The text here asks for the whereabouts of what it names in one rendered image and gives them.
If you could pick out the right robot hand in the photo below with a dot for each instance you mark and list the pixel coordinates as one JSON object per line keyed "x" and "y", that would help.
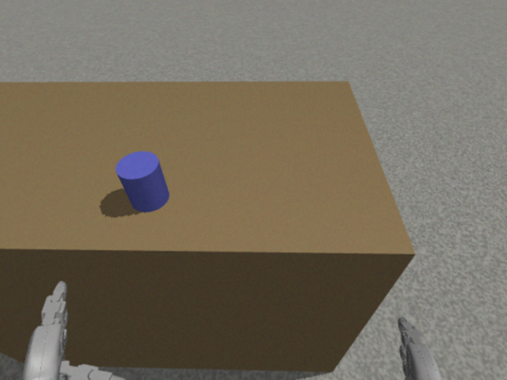
{"x": 417, "y": 359}

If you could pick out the left robot hand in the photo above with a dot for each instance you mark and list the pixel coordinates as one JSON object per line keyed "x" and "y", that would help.
{"x": 45, "y": 357}

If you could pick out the can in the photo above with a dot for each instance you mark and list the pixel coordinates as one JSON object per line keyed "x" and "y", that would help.
{"x": 141, "y": 175}

